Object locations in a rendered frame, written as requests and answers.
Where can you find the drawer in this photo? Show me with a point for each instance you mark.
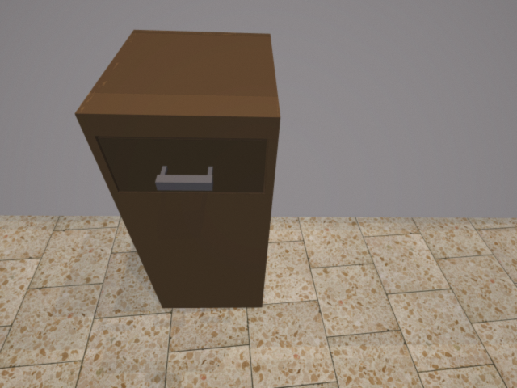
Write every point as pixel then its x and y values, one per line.
pixel 238 163

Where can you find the handle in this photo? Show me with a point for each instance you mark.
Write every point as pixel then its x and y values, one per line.
pixel 184 182

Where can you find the cabinet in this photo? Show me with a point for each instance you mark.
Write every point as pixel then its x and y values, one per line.
pixel 199 249

